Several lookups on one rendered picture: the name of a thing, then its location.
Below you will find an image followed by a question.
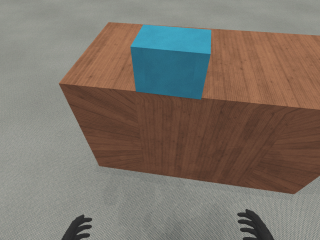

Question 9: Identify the robot right hand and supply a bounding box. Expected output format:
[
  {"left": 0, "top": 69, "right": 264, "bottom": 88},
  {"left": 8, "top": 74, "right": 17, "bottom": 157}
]
[{"left": 237, "top": 209, "right": 274, "bottom": 240}]

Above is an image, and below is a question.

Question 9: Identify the pedestal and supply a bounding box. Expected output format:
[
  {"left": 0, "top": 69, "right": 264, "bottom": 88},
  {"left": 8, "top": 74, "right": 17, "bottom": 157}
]
[{"left": 58, "top": 22, "right": 320, "bottom": 194}]

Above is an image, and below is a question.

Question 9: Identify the robot left hand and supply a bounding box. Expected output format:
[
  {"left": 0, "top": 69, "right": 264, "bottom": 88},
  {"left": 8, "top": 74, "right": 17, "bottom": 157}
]
[{"left": 61, "top": 214, "right": 92, "bottom": 240}]

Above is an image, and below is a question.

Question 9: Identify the carton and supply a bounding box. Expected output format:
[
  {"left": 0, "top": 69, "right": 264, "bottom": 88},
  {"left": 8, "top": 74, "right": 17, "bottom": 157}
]
[{"left": 130, "top": 24, "right": 212, "bottom": 100}]

